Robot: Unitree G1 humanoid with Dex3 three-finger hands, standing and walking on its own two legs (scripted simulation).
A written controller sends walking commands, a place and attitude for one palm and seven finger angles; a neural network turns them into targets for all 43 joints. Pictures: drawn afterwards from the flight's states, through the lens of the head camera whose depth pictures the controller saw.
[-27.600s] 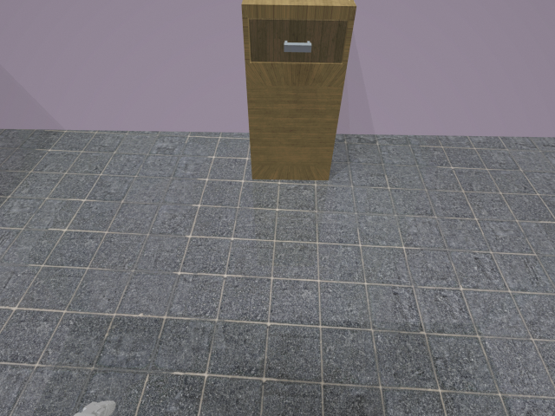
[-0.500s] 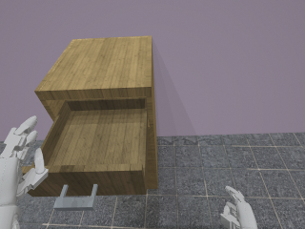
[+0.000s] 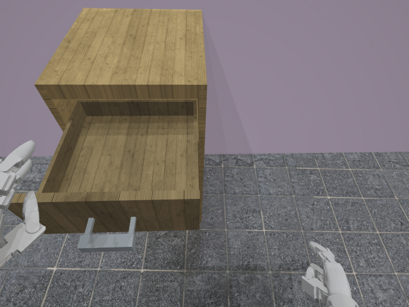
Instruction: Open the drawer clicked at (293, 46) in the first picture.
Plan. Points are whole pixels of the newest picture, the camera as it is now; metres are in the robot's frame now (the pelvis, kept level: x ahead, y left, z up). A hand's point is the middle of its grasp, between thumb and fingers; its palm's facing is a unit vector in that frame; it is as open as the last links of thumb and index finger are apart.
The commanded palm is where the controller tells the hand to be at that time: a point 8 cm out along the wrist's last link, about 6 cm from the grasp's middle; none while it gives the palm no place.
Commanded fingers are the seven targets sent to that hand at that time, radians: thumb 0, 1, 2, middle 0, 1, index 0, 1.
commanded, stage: step back with the hand held close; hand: left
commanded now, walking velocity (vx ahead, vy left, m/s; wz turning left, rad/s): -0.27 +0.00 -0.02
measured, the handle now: (110, 232) +0.26 +0.22 -0.04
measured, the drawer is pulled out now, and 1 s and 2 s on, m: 0.29 0.29 0.29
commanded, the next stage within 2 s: stop stepping back and stand still in 0.84 s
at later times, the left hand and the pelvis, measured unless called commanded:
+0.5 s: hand out of the picture +0.12 +0.25 +0.17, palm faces +0.38 -0.81 -0.45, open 7.4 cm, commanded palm +0.04 +0.30 +0.18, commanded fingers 0.00 0.90 0.90 -0.20 -0.30 -0.20 -0.30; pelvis -0.08 +0.01 -0.02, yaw +1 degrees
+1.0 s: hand out of the picture +0.06 +0.20 +0.15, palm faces +0.24 -0.84 -0.49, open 7.4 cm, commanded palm -0.03 +0.25 +0.18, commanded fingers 0.00 0.90 0.90 -0.20 -0.30 -0.20 -0.30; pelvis -0.17 -0.02 +0.00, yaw -3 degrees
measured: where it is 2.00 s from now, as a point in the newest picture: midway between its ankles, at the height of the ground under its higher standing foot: outside the picture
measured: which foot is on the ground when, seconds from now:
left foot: down 0.00-0.72, up 0.74-0.88, down 0.90-1.00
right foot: down 0.00-0.44, up 0.46-0.68, down 0.70-0.90, up 0.92-1.00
